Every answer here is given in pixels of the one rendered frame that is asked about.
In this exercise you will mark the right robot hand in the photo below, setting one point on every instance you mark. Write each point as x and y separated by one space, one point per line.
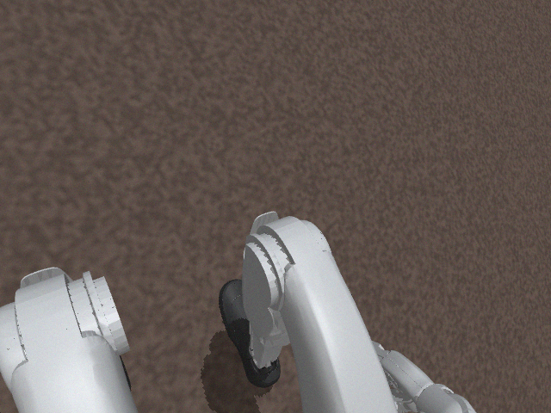
403 375

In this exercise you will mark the right robot arm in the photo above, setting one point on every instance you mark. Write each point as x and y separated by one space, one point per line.
439 398

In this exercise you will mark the right robot foot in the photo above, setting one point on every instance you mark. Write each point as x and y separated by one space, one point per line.
237 327

